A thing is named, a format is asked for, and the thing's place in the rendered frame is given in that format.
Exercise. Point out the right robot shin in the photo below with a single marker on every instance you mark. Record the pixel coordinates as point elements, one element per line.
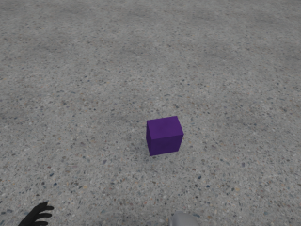
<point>178,211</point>

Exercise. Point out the right robot thigh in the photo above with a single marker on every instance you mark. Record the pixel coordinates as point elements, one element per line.
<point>182,219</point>

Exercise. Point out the robot left hand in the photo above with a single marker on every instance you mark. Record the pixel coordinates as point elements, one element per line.
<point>30,219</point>

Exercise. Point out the carton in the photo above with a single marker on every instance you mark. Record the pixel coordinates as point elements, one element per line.
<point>164,135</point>

